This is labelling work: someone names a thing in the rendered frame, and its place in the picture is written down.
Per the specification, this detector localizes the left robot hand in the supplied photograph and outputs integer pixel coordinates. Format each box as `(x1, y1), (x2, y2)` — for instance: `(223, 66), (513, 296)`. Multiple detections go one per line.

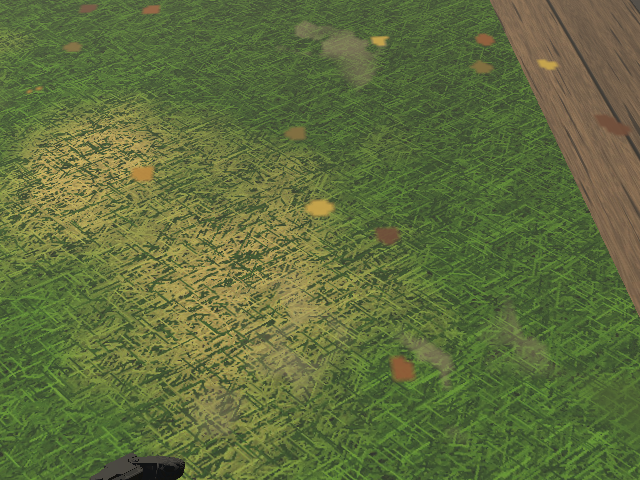
(89, 453), (185, 480)

